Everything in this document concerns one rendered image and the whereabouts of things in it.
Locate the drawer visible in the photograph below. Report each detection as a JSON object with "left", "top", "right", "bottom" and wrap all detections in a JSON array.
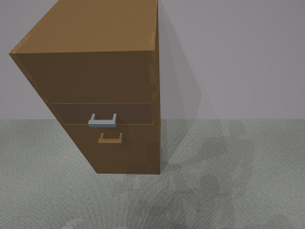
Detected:
[{"left": 51, "top": 102, "right": 153, "bottom": 124}]

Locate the handle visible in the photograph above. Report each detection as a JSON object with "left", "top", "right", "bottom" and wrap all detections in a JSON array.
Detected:
[
  {"left": 88, "top": 114, "right": 117, "bottom": 128},
  {"left": 98, "top": 138, "right": 123, "bottom": 146}
]

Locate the cabinet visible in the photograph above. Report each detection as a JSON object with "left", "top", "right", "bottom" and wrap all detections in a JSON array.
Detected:
[{"left": 9, "top": 0, "right": 161, "bottom": 175}]

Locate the left robot hand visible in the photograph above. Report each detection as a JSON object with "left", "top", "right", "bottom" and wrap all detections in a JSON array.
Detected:
[{"left": 62, "top": 218, "right": 85, "bottom": 229}]

